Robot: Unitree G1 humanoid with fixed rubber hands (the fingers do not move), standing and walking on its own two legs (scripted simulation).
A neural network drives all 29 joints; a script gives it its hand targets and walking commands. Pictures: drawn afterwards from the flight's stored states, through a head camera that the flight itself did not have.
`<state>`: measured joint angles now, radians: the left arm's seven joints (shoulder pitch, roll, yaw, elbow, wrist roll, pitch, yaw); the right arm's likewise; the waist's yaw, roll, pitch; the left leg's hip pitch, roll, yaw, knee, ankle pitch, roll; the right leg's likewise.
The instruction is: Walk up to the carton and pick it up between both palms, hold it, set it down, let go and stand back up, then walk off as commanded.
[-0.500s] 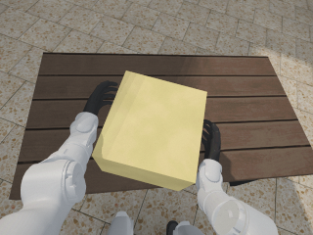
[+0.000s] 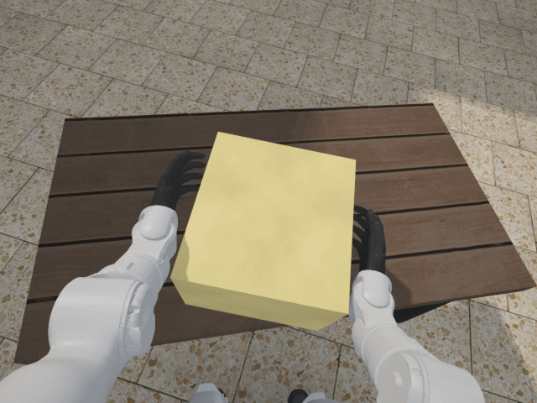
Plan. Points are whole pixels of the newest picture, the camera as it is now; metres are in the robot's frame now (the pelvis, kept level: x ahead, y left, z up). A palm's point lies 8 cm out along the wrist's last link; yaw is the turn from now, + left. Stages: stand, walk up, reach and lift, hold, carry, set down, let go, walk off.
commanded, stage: reach and lift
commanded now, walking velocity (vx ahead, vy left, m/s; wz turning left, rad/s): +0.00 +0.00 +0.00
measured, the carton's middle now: (268, 233) +0.40 -0.01 -0.07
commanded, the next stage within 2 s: none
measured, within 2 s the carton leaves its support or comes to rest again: neither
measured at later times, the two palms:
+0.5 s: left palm (153, 168) +0.43 +0.16 +0.07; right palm (384, 225) +0.36 -0.17 +0.04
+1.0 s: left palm (150, 148) +0.41 +0.14 +0.14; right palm (419, 193) +0.37 -0.19 +0.12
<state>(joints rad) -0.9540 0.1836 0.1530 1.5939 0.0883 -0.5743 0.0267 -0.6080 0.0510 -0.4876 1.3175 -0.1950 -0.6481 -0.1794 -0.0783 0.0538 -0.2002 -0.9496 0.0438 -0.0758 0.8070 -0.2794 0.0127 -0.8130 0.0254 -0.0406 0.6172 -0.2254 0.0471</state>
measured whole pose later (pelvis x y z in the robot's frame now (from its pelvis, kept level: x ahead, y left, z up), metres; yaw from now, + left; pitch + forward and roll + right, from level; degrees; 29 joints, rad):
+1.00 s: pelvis +0.03 -0.02 +0.04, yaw +2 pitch +4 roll -1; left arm -0.64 0.13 0.14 0.96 -0.02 -0.12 0.03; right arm -0.41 0.00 -0.10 0.65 0.05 0.01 -0.21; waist -0.06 0.01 -0.13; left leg -0.29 0.01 -0.05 0.40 -0.18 -0.01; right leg -0.21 0.00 0.02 0.31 -0.16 0.03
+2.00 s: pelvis +0.03 -0.03 +0.05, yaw +3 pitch -6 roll -1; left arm -0.50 -0.02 0.33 0.21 0.28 0.51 -0.02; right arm -0.53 -0.04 -0.06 0.46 0.11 0.28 -0.15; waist -0.08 -0.03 -0.01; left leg -0.06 0.01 -0.06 0.31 -0.16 -0.02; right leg 0.01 0.00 0.01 0.25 -0.17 0.02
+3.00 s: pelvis +0.02 -0.04 +0.05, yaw +3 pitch -7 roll -1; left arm -0.56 -0.01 0.34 0.13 0.32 0.65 -0.05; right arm -0.60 -0.05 -0.07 0.43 0.13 0.36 -0.15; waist -0.07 -0.03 0.00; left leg -0.04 0.01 -0.07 0.31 -0.14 -0.03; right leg 0.02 0.00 -0.02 0.27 -0.16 0.01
